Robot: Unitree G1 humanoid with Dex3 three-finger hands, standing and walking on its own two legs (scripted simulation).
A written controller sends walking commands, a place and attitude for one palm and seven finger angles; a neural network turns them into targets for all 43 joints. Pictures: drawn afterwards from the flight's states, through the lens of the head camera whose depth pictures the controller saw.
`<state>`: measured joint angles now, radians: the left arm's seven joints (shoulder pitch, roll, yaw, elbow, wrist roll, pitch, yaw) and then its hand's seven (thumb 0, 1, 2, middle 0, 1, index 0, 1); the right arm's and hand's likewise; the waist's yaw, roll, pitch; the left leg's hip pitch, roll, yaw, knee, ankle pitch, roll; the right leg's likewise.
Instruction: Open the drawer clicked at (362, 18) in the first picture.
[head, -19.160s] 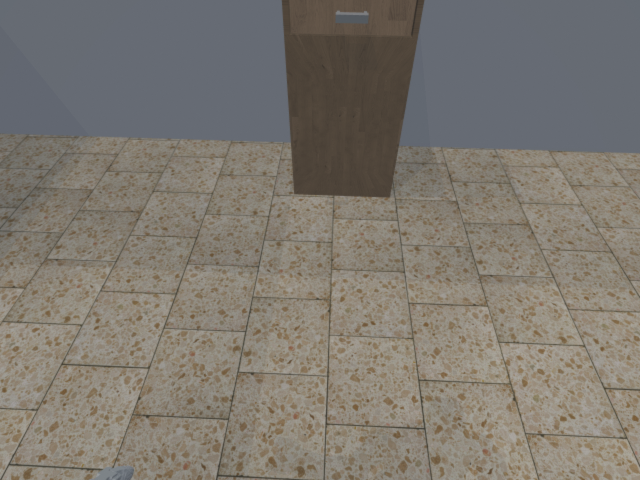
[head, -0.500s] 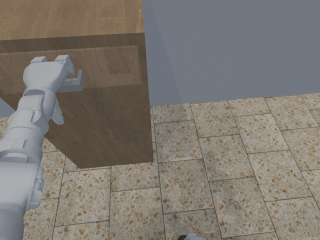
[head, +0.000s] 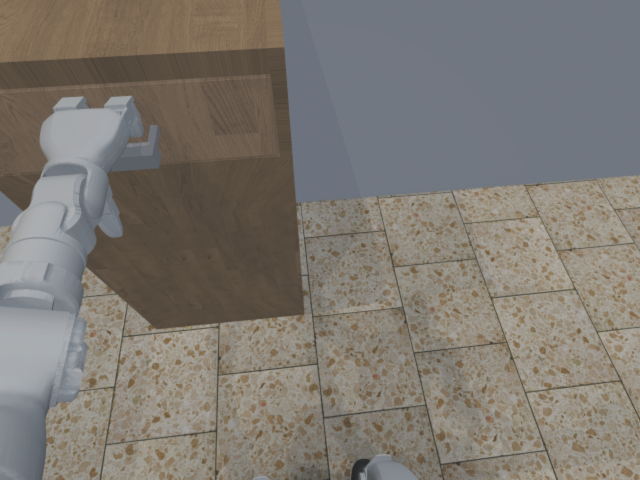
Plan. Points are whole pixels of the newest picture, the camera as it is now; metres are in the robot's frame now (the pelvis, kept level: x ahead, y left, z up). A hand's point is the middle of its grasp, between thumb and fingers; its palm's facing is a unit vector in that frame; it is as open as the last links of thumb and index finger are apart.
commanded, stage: lower the fingers behind the handle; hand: left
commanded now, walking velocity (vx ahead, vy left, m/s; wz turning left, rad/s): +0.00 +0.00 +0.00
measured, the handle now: (118, 146) +0.54 +0.26 +0.07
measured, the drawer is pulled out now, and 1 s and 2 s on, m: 0.00 0.00 0.00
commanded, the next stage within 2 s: lift the fingers back up to retry in 0.08 s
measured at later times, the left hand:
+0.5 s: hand (103, 162) +0.49 +0.26 +0.09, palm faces -0.03 -0.01 -1.00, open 13.8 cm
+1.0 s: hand (84, 140) +0.49 +0.26 +0.13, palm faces -0.07 +0.00 -1.00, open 13.7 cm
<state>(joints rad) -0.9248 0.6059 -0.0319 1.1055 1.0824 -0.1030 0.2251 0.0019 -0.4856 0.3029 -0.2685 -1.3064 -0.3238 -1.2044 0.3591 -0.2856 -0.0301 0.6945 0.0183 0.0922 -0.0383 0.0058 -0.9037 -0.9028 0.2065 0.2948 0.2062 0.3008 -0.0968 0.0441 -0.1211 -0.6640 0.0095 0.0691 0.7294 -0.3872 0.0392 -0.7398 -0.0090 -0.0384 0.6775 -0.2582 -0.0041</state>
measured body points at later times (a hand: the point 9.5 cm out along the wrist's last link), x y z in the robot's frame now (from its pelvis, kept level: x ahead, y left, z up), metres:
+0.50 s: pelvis +0.01 +0.00 +0.01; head +0.10 -0.01 +0.45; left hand +0.49 +0.26 +0.14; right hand +0.03 -0.28 -0.12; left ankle -0.03 +0.09 -0.71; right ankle +0.03 -0.12 -0.71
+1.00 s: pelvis +0.03 +0.00 +0.02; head +0.09 -0.02 +0.46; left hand +0.49 +0.26 +0.18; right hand +0.10 -0.27 -0.12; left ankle -0.03 +0.09 -0.71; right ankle +0.03 -0.12 -0.71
